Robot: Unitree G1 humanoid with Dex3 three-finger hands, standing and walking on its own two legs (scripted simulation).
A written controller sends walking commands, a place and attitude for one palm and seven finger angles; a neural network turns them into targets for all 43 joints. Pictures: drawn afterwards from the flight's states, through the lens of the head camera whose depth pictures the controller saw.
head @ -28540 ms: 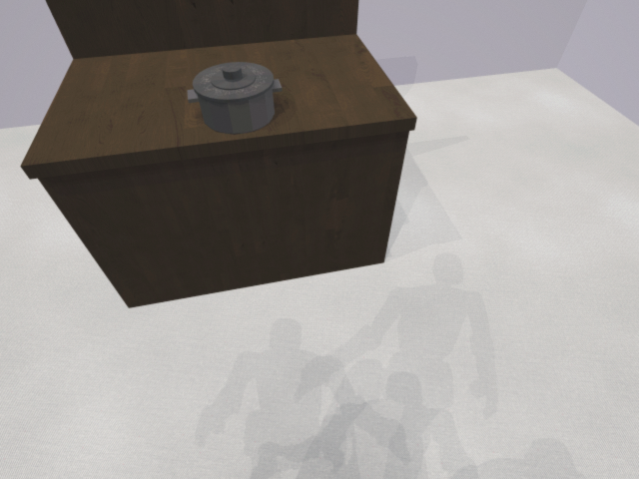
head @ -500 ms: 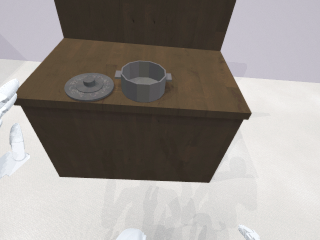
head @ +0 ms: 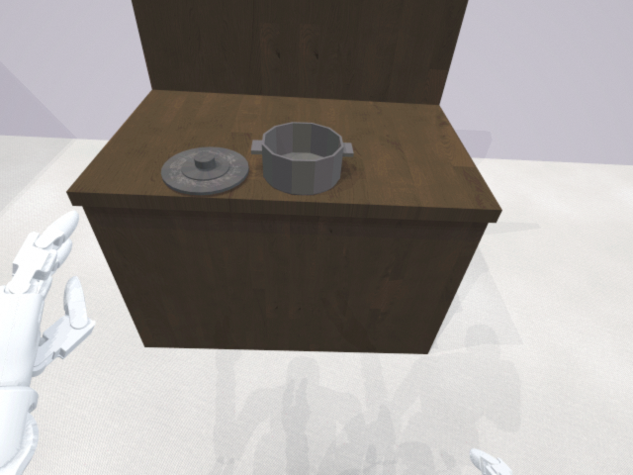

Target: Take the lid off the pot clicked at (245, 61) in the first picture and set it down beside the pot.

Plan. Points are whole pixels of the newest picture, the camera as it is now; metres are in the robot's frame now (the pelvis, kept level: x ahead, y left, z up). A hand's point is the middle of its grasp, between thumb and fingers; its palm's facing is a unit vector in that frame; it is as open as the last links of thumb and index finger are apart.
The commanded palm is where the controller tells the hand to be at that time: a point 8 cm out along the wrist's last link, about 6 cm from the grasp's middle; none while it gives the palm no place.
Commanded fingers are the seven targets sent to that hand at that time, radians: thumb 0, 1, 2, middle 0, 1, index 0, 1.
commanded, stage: stop stepping back and stand still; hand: left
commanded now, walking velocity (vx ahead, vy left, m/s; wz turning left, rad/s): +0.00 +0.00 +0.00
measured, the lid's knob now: (204, 160) +0.81 +0.30 -0.02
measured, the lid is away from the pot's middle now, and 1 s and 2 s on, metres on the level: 0.24 0.24 0.24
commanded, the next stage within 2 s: let the arm hang, fingers relaxed in 0.28 s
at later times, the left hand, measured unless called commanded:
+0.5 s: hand out of the picture +0.04 +0.21 -0.16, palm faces +0.05 -0.97 -0.24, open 7.2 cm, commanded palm none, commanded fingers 0.00 0.90 0.90 -0.20 -0.30 -0.20 -0.30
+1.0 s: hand out of the picture +0.08 +0.19 -0.14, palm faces +0.04 -0.98 -0.21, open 7.3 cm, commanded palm none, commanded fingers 0.00 0.90 0.90 -0.20 -0.30 -0.20 -0.30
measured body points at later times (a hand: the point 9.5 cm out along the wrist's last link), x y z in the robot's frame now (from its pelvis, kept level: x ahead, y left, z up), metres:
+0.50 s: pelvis +0.01 +0.01 +0.01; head +0.03 +0.03 +0.46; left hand +0.04 +0.26 -0.14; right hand -0.03 -0.24 -0.13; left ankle -0.02 +0.11 -0.69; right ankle +0.00 -0.11 -0.70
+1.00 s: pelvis +0.04 +0.01 +0.03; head +0.05 +0.02 +0.48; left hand +0.08 +0.25 -0.12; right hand +0.06 -0.21 -0.12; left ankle +0.00 +0.12 -0.70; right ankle +0.00 -0.11 -0.70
